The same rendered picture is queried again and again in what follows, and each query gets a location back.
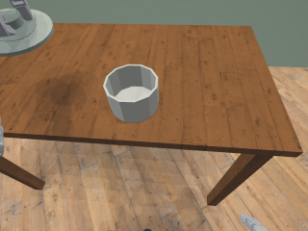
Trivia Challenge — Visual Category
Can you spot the table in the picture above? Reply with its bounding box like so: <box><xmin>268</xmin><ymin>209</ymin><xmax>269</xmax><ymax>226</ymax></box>
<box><xmin>0</xmin><ymin>22</ymin><xmax>303</xmax><ymax>206</ymax></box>

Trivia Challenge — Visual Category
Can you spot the right robot hand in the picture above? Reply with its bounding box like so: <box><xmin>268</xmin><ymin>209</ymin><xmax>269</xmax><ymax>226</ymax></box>
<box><xmin>239</xmin><ymin>214</ymin><xmax>268</xmax><ymax>231</ymax></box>

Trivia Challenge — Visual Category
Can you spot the lid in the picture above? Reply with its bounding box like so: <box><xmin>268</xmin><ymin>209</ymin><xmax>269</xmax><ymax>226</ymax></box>
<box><xmin>0</xmin><ymin>9</ymin><xmax>54</xmax><ymax>57</ymax></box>

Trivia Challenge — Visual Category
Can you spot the left robot hand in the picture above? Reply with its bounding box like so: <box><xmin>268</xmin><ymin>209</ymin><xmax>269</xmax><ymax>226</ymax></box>
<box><xmin>0</xmin><ymin>0</ymin><xmax>33</xmax><ymax>38</ymax></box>

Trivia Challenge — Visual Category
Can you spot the knob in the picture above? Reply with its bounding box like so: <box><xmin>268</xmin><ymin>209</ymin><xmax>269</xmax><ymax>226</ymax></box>
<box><xmin>0</xmin><ymin>8</ymin><xmax>24</xmax><ymax>30</ymax></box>

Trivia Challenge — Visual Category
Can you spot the pot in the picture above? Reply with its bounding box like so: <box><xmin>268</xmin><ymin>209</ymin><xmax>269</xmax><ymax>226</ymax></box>
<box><xmin>103</xmin><ymin>64</ymin><xmax>159</xmax><ymax>123</ymax></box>

